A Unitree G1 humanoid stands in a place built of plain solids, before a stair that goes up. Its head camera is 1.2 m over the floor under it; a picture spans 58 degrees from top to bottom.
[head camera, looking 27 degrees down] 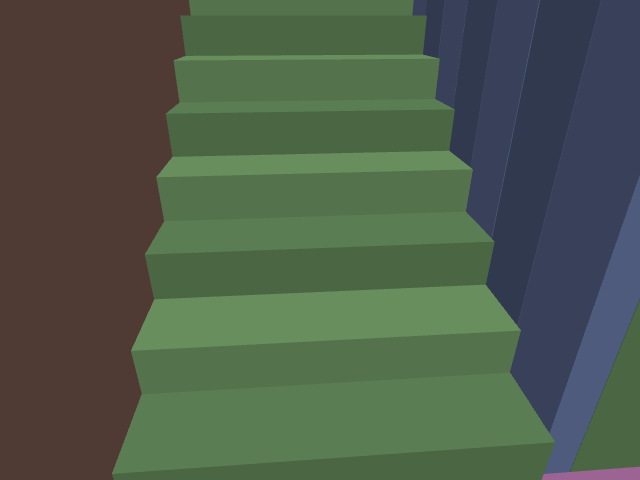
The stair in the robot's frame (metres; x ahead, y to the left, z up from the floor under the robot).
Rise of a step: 0.17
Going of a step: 0.26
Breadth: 1.17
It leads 5 degrees to the left of straight ahead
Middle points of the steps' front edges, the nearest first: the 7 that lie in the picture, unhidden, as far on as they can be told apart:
0.75 -0.06 0.18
1.01 -0.04 0.35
1.27 -0.02 0.52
1.53 0.00 0.70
1.79 0.03 0.87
2.05 0.05 1.04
2.31 0.07 1.22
